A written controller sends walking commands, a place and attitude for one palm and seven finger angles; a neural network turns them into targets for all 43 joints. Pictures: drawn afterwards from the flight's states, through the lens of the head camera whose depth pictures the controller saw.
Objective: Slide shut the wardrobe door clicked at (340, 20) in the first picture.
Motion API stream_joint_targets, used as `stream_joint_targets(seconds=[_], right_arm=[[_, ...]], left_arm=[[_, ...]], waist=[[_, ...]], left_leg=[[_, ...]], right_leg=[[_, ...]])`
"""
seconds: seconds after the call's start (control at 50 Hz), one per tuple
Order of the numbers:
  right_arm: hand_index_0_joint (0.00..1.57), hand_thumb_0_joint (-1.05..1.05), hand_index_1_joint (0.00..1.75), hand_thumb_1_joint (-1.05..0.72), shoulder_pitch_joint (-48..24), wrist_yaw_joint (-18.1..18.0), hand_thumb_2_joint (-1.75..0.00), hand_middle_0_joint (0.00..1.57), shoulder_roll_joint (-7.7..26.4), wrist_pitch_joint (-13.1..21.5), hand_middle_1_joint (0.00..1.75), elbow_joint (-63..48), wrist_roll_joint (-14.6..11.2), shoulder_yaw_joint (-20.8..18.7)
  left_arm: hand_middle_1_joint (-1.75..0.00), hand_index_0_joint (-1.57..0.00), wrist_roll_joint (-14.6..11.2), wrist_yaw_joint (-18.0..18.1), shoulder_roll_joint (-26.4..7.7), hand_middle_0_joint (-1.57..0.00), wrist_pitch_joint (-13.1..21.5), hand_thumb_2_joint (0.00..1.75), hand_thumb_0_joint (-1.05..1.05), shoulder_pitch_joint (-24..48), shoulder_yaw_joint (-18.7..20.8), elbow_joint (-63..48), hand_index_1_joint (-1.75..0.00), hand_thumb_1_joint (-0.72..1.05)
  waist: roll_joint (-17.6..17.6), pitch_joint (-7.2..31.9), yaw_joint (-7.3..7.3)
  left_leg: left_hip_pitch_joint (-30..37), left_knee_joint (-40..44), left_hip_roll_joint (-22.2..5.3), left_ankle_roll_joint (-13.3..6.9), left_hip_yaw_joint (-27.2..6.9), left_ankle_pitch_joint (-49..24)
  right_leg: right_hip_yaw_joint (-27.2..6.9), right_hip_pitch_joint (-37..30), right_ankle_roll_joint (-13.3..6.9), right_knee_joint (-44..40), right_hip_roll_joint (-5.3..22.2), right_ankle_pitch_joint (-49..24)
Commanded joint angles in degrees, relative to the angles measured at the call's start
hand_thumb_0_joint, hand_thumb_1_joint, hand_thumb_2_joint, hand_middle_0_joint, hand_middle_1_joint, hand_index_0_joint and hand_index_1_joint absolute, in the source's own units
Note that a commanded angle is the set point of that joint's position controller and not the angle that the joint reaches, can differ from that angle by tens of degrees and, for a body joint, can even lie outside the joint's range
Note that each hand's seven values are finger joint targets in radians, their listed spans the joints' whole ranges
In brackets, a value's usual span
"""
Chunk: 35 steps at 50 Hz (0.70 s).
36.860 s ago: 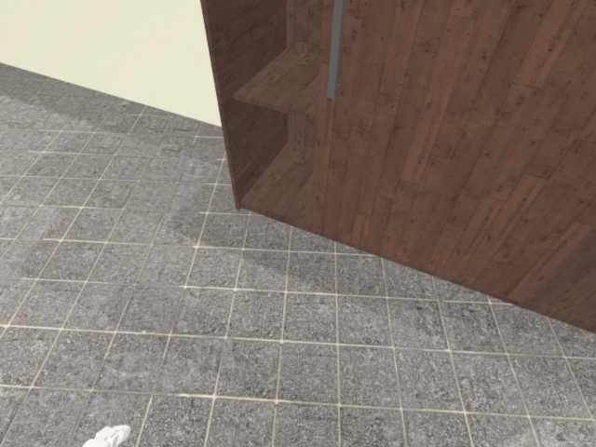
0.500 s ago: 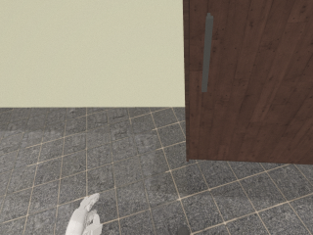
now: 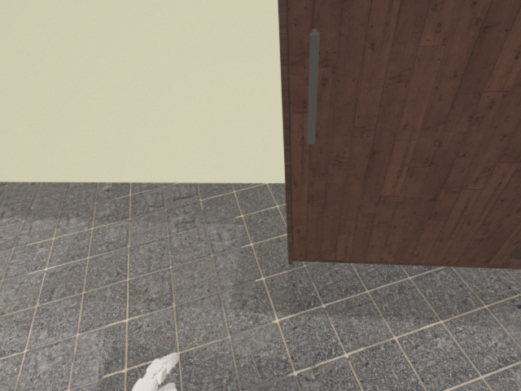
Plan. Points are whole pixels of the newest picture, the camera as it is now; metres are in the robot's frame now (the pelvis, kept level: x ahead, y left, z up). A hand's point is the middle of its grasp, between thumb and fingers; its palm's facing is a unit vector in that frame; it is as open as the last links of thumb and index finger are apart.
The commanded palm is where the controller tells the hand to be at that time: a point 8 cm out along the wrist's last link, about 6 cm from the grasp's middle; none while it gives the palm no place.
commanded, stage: stop stepping back and stand still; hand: right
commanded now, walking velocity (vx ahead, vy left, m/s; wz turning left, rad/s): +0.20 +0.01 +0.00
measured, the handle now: (312, 91) +0.81 -0.06 +0.09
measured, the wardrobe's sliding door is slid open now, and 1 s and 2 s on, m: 0.00 0.00 0.00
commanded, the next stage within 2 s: let the arm hang, fingers relaxed in 0.90 s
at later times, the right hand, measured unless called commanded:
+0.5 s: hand out of the picture +0.22 -0.29 +0.19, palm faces +0.46 +0.72 -0.51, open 7.4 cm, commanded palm +0.15 -0.33 +0.18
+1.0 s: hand out of the picture +0.24 -0.33 +0.17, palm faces +0.42 +0.74 -0.52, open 7.4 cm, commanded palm none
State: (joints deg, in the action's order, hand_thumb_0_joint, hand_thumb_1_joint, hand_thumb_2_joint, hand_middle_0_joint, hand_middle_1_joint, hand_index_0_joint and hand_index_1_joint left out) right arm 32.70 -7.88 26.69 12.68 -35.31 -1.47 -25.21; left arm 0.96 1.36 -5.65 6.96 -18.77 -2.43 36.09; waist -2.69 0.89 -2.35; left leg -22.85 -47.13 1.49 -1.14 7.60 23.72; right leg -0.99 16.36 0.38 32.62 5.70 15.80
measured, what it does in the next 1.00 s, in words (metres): steps on the spot: left foot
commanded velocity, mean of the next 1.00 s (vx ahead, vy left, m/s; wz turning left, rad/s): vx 0.00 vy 0.00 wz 0.00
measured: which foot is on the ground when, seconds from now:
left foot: up 0.00-0.04, down 0.06-1.00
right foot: down 0.00-1.00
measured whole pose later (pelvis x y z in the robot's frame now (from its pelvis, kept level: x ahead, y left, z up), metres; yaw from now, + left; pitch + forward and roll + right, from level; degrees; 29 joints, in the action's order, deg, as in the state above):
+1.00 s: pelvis +0.05 -0.05 +0.00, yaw -2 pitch +1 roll +1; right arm 33.5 -8.3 26.5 13.6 -29.3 -2.4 -26.6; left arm -1.0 2.9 -9.7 5.2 -9.6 -0.9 33.0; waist -0.3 -1.6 -0.7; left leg -13.1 -26.9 -0.5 0.8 1.9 14.4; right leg 3.6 14.6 -1.5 30.2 1.0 16.4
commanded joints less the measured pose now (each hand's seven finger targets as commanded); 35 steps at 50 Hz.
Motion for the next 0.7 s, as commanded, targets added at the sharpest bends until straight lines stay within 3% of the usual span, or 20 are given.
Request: stream_joint_targets(seconds=[0.0, 0.02, 0.04, 0.06, 0.08, 0.12, 0.18, 0.2, 0.22, 0.24, 0.26, 0.32, 0.38, 0.42, 0.44, 0.5, 0.54, 0.56, 0.62, 0.68], right_arm=[[0.20, 0.00, 0.30, -0.90, -0.9, -2.0, -0.90, 0.20, 8.0, 0.6, 0.30, -0.9, 0.4, -8.2], [0.20, 0.00, 0.30, -0.90, -0.8, -1.9, -0.90, 0.20, 7.4, -0.9, 0.30, 3.6, -0.1, -7.5], [0.20, 0.00, 0.30, -0.90, -6.5, -1.4, -0.90, 0.20, 8.0, -0.2, 0.30, 2.5, -0.8, -6.9], [0.20, 0.00, 0.30, -0.90, -10.1, -1.3, -0.90, 0.20, 11.6, 1.3, 0.30, 0.7, -1.2, -10.1], [0.20, 0.00, 0.30, -0.90, -12.6, -1.7, -0.90, 0.20, 13.6, 1.8, 0.30, 0.3, -0.6, -11.3], [0.20, 0.00, 0.30, -0.90, -14.1, -1.2, -0.90, 0.20, 6.6, 0.8, 0.30, 0.6, -0.5, -4.8], [0.20, 0.00, 0.30, -0.90, -16.2, -1.6, -0.90, 0.20, 4.1, 1.1, 0.30, -0.9, 0.0, -0.3], [0.20, 0.00, 0.30, -0.90, -18.9, -1.7, -0.90, 0.20, 4.3, 2.1, 0.30, -4.9, 0.1, 0.4], [0.20, 0.00, 0.30, -0.90, -19.9, -1.9, -0.90, 0.20, 5.2, 3.0, 0.30, -9.0, 0.2, -0.5], [0.20, 0.00, 0.30, -0.90, -21.0, -2.4, -0.90, 0.20, 7.1, 4.3, 0.30, -12.5, 1.0, -2.2], [0.20, 0.00, 0.30, -0.90, -20.1, -2.6, -0.90, 0.20, 10.1, 4.8, 0.30, -12.8, 1.5, -4.8], [0.20, 0.00, 0.30, -0.90, -12.3, -2.6, -0.90, 0.20, 11.1, 4.7, 0.30, -15.6, 1.5, -7.7], [0.20, 0.00, 0.30, -0.90, -1.9, -2.4, -0.90, 0.20, 8.4, 3.8, 0.30, -8.3, 0.7, -8.5], [0.20, 0.00, 0.30, -0.90, 2.6, -1.9, -0.90, 0.20, 7.4, 2.9, 0.30, -0.3, -0.3, -8.8], [0.20, 0.00, 0.30, -0.90, -0.6, -1.9, -0.90, 0.20, 7.9, 2.7, 0.30, -0.5, -1.1, -8.9], [0.20, 0.00, 0.30, -0.90, -1.7, -1.8, -0.90, 0.20, 6.5, 2.0, 0.30, 3.6, -1.4, -8.2], [0.20, 0.00, 0.30, -0.90, -1.5, -2.0, -0.90, 0.20, 5.9, 2.0, 0.30, 3.8, -1.3, -7.1], [0.20, 0.00, 0.30, -0.90, -1.0, -2.0, -0.90, 0.20, 5.6, 2.1, 0.30, 3.9, -1.1, -6.7], [0.20, 0.00, 0.30, -0.90, -6.9, -1.9, -0.90, 0.20, 5.9, 2.8, 0.30, -4.5, -0.5, -3.8], [0.20, 0.00, 0.30, -0.90, -10.5, -2.1, -0.90, 0.20, 6.8, 3.4, 0.30, -9.4, 0.7, -3.3]], left_arm=[[-0.30, -0.20, -0.1, 1.7, -11.5, -0.20, -0.6, 0.90, 0.00, 10.6, 5.5, -8.8, -0.30, 0.90], [-0.30, -0.20, -1.2, 2.0, -10.9, -0.20, -0.9, 0.90, 0.00, 10.7, 6.0, -9.3, -0.30, 0.90], [-0.30, -0.20, -1.5, 2.7, -13.3, -0.20, -0.3, 0.90, 0.00, 11.2, 6.6, -9.2, -0.30, 0.90], [-0.30, -0.20, -0.4, 2.7, -13.4, -0.20, 0.5, 0.90, 0.00, 9.1, 6.4, -6.8, -0.30, 0.90], [-0.30, -0.20, 0.3, 2.2, -11.9, -0.20, 0.8, 0.90, 0.00, 8.2, 5.5, -5.8, -0.30, 0.90], [-0.30, -0.20, -0.7, 2.9, -11.5, -0.20, 0.6, 0.90, 0.00, 10.1, 5.4, -6.0, -0.30, 0.90], [-0.30, -0.20, -0.2, 4.3, -11.8, -0.20, 2.0, 0.90, 0.00, 10.4, 4.8, -4.7, -0.30, 0.90], [-0.30, -0.20, -0.2, 4.4, -13.0, -0.20, 3.0, 0.90, 0.00, 10.3, 5.1, -5.5, -0.30, 0.90], [-0.30, -0.20, -0.3, 4.6, -14.4, -0.20, 3.8, 0.90, 0.00, 11.3, 5.5, -6.8, -0.30, 0.90], [-0.30, -0.20, -0.2, 3.9, -13.9, -0.20, 4.2, 0.90, 0.00, 10.8, 5.2, -7.4, -0.30, 0.90], [-0.30, -0.20, -0.3, 3.4, -13.3, -0.20, 4.7, 0.90, 0.00, 10.5, 5.6, -7.5, -0.30, 0.90], [-0.30, -0.20, -0.1, 1.7, -12.3, -0.20, 5.7, 0.90, 0.00, 10.1, 5.2, -7.2, -0.30, 0.90], [-0.30, -0.20, -1.2, 0.7, -12.2, -0.20, 4.2, 0.90, 0.00, 10.1, 5.0, -8.5, -0.30, 0.90], [-0.30, -0.20, -1.2, 0.7, -11.4, -0.20, 2.4, 0.90, 0.00, 9.0, 5.4, -9.1, -0.30, 0.90], [-0.30, -0.20, -1.6, 0.8, -11.6, -0.20, 1.9, 0.90, 0.00, 9.6, 5.3, -9.5, -0.30, 0.90], [-0.30, -0.20, -2.2, 1.4, -11.9, -0.20, 1.1, 0.90, 0.00, 9.4, 5.3, -8.5, -0.30, 0.90], [-0.30, -0.20, -1.9, 2.1, -11.6, -0.20, 1.1, 0.90, 0.00, 10.1, 4.4, -8.2, -0.30, 0.90], [-0.30, -0.20, -1.6, 2.4, -11.7, -0.20, 1.2, 0.90, 0.00, 10.1, 4.4, -7.8, -0.30, 0.90], [-0.30, -0.20, -1.8, 3.2, -13.6, -0.20, 1.7, 0.90, 0.00, 12.4, 5.4, -9.2, -0.30, 0.90], [-0.30, -0.20, -1.1, 3.2, -12.9, -0.20, 2.5, 0.90, 0.00, 11.7, 4.7, -8.9, -0.30, 0.90]], waist=[[2.0, 2.7, 4.88], [-15.5, 1.3, 4.29], [-14.5, -3.9, 2.62], [-9.3, -2.8, 0.79], [-9.0, 2.2, 0.18], [-9.2, 0.4, 0.76], [-0.5, -0.9, 0.18], [6.7, -0.2, 0.23], [17.8, -0.4, 0.91], [22.3, -0.4, 1.85], [16.0, -0.8, 2.35], [23.1, 1.2, 3.10], [15.5, 3.7, 3.51], [-3.3, 3.3, 2.02], [-6.1, 2.4, 1.73], [-7.7, 1.6, 1.87], [-6.6, 3.7, 1.33], [-3.8, 4.7, 1.39], [7.4, 7.1, 3.04], [12.8, 5.7, 2.88]], left_leg=[[27.7, 21.6, -4.6, -4.6, -9.0, 9.9], [21.1, 34.7, -18.7, -10.9, -35.5, 23.4], [11.0, 39.6, -23.3, -12.7, -41.8, 17.2], [9.9, 36.0, -22.1, -13.4, -34.9, 1.6], [5.8, 33.7, -21.2, -12.2, -30.9, 9.2], [-5.6, 32.1, -16.5, -8.2, -20.4, 19.9], [-6.4, 22.5, -11.2, -5.7, -10.1, 13.7], [-4.2, 14.1, -8.8, -3.8, -8.3, 8.5], [-7.4, 3.4, -4.4, -0.6, -5.5, 3.7], [-8.7, -4.0, -1.5, 1.1, -4.4, 6.2], [-6.5, -6.4, -1.7, 1.3, -6.1, 4.6], [2.3, 1.5, -3.4, 1.0, -6.4, 0.3], [18.2, 20.0, -2.6, 0.7, -5.4, -10.1], [17.1, 28.6, -14.0, -5.0, -25.1, -14.2], [15.2, 31.9, -19.2, -8.1, -31.0, -14.1], [13.4, 29.5, -17.6, -8.2, -23.8, -16.5], [14.0, 23.5, -13.3, -5.0, -15.2, -23.4], [13.5, 21.0, -10.7, -3.0, -12.5, -23.8], [10.4, 16.6, -5.3, 1.6, -8.9, -17.6], [12.3, 14.5, -3.7, 1.6, -6.1, -20.2]], right_leg=[[3.2, 27.9, -2.1, 9.6, -0.7, 23.7], [4.3, 31.1, -1.0, 30.2, -5.8, 18.9], [-0.4, 29.4, -0.7, 40.9, -4.7, 14.4], [-0.7, 26.6, 0.0, 43.1, -2.3, 9.2], [-2.2, 19.2, 0.0, 37.0, 0.4, 8.8], [1.1, 5.5, -1.4, 21.8, 0.4, 8.0], [7.4, -8.0, -1.4, 0.4, -4.4, 4.6], [2.6, -8.2, -2.3, -5.9, -2.7, 6.3], [-11.2, -9.1, -5.7, -13.0, 5.5, 6.2], [-22.9, -7.6, -9.4, -18.2, 13.1, 2.0], [-21.5, -4.9, -10.5, -18.7, 13.5, -3.7], [-10.9, -1.9, -7.8, -13.2, 8.9, -15.9], [-0.5, 6.3, -3.6, -3.8, 3.5, -8.2], [3.4, 11.6, -0.4, 9.7, -3.9, 3.4], [2.5, 12.7, 0.2, 14.9, -4.9, 8.5], [0.4, 9.8, -0.5, 12.3, -2.5, 8.1], [2.5, 2.5, -0.8, -1.0, -3.3, -0.6], [2.6, -2.2, -1.0, -6.5, -3.8, -7.0], [-6.4, -7.9, -4.3, -9.1, 5.4, -20.9], [-5.5, -7.0, -3.3, -9.0, 4.4, -32.5]])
